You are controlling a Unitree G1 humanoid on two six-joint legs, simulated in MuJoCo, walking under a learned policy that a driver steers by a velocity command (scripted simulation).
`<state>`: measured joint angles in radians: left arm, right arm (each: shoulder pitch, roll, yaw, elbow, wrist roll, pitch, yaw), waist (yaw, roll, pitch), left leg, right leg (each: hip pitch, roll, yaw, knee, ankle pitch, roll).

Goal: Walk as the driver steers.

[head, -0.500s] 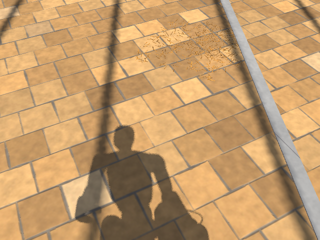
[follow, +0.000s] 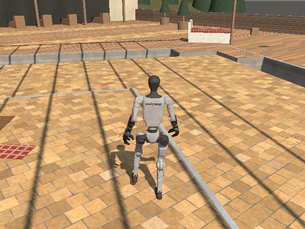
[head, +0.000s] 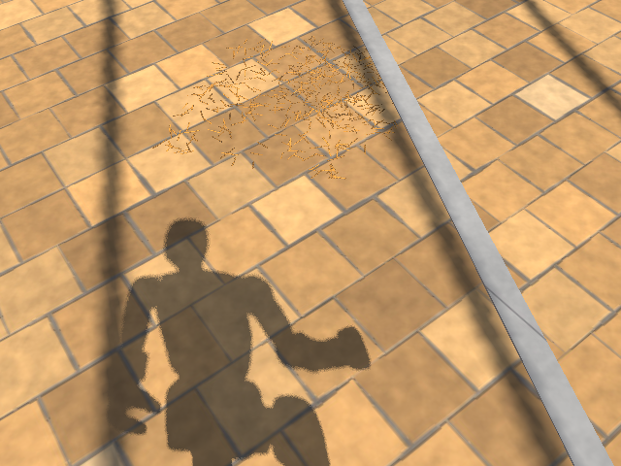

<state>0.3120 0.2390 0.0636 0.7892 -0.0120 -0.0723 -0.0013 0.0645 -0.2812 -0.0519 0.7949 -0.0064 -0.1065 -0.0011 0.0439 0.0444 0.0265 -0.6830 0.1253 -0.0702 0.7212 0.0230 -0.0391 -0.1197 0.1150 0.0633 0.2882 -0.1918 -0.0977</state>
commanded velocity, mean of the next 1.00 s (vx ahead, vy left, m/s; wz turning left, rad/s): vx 0.18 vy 0.00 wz -0.06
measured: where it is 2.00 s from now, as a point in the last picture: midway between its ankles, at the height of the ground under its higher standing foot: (334, 358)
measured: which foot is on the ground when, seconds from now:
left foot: up 0.00-0.16, down 0.18-1.00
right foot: down 0.00-0.18, up 0.20-0.54, down 0.56-1.00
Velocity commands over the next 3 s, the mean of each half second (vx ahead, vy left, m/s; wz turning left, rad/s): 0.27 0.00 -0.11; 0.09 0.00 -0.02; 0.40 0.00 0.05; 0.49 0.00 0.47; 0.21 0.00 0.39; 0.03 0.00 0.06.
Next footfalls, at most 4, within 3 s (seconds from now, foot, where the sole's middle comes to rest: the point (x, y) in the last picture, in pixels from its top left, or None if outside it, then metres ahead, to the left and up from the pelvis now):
0.18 left None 0.31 0.15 -0.78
0.56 right None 0.29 -0.10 -0.78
1.50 right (403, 384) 0.66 -0.12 -0.78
2.08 left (268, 303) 0.87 0.21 -0.78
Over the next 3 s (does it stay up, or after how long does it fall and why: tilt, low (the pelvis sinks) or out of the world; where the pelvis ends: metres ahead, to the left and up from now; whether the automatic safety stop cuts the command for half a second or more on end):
stays up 0.93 0.12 -0.01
